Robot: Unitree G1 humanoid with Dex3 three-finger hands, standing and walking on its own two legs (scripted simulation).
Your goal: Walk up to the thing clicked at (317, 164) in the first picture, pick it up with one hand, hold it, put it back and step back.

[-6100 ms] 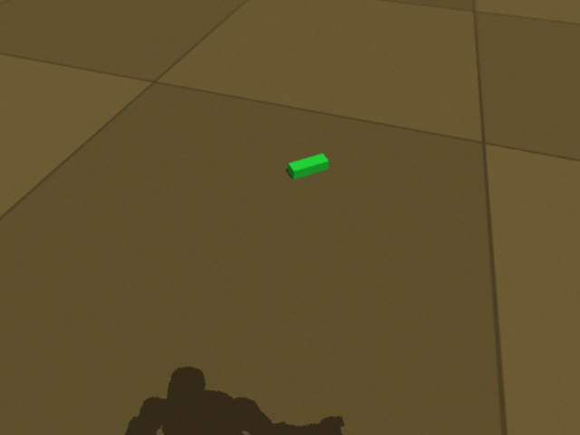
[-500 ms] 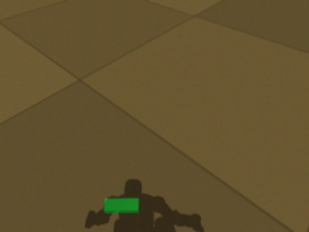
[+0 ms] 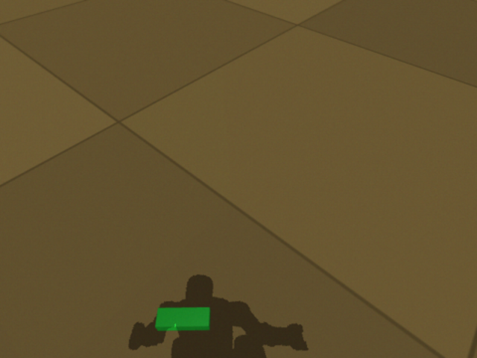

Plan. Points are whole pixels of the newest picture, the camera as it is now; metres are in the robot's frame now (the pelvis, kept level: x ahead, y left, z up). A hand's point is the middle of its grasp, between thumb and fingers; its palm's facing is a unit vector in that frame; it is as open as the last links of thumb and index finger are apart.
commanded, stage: stand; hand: left
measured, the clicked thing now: (183, 318) +0.40 +0.21 -0.75
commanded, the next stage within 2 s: walk up in 1.86 s
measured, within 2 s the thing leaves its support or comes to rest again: neither
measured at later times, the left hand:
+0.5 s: hand out of the picture +0.07 +0.25 -0.16, palm faces -0.01 -0.94 -0.34, open 7.3 cm
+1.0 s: hand out of the picture +0.07 +0.25 -0.16, palm faces -0.02 -0.94 -0.34, open 7.3 cm
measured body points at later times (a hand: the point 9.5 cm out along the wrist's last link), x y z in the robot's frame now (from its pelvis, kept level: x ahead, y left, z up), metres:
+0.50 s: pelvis +0.00 -0.01 +0.00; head +0.01 -0.01 +0.45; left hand +0.07 +0.30 -0.13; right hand +0.08 -0.31 -0.13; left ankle -0.02 +0.13 -0.75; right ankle +0.02 -0.15 -0.75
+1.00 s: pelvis -0.01 -0.01 +0.00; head +0.01 -0.01 +0.45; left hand +0.07 +0.29 -0.13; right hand +0.07 -0.31 -0.13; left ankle -0.02 +0.13 -0.75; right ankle +0.02 -0.15 -0.75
